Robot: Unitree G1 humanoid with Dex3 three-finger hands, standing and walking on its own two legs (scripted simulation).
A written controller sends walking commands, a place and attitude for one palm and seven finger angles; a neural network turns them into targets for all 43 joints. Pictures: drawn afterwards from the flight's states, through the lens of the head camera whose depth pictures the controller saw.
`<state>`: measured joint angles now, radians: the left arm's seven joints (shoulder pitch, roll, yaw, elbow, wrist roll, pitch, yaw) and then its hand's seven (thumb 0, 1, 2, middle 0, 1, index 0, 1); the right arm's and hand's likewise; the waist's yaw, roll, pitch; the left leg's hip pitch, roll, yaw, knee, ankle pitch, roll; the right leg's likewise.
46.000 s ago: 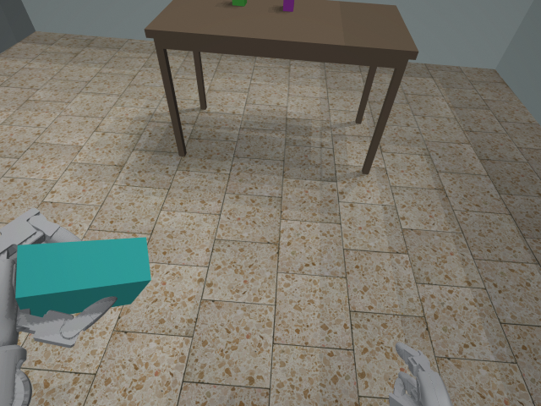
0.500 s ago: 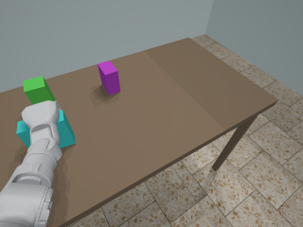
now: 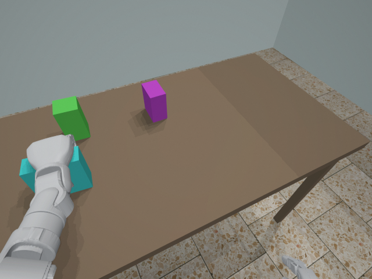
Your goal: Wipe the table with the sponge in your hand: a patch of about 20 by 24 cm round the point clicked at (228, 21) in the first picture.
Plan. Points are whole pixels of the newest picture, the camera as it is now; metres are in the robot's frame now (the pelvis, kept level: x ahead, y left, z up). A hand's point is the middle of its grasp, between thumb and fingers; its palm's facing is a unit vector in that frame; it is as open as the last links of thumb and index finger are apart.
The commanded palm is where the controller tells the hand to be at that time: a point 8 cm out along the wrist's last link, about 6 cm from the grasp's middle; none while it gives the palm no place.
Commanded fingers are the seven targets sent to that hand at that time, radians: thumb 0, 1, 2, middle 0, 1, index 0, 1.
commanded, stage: wipe back along the first lane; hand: left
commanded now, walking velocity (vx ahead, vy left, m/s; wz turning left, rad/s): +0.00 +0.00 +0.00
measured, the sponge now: (62, 178) +0.34 +0.33 -0.02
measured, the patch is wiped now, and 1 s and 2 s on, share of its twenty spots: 1.00 1.00 1.00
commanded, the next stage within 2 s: none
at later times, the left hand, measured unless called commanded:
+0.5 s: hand (62, 186) +0.30 +0.30 +0.02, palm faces -0.02 -0.03 -1.00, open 9.3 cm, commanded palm +0.25 +0.28 +0.05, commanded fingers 0.00 0.10 1.30 -1.20 -1.60 -1.20 -1.60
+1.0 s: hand (65, 203) +0.26 +0.28 +0.02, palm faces -0.02 -0.03 -1.00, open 9.2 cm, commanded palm +0.21 +0.25 +0.05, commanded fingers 0.00 0.10 1.30 -1.20 -1.60 -1.20 -1.60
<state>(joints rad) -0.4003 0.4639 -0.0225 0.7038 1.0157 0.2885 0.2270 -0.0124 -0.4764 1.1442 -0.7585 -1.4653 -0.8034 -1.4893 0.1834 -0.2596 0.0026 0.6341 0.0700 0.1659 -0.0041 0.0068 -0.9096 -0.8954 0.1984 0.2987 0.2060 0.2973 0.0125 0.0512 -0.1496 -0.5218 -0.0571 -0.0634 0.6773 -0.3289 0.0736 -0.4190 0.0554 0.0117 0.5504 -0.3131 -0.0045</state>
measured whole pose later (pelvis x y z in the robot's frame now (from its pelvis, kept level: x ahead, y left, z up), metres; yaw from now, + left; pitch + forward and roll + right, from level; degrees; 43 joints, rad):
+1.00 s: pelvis +0.00 -0.02 +0.00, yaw +0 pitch +6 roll -2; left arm 0.01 0.38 -0.09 0.29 0.99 0.41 0.26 0.01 -0.43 1.12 -0.72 -1.50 -0.77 -1.52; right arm 0.12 -0.26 0.01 0.63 0.08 0.14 -0.01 0.01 -0.91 -0.90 0.20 0.30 0.20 0.30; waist 0.06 0.08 -0.15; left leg -0.41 -0.05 -0.06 0.64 -0.33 0.05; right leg -0.33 0.06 0.02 0.56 -0.33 -0.02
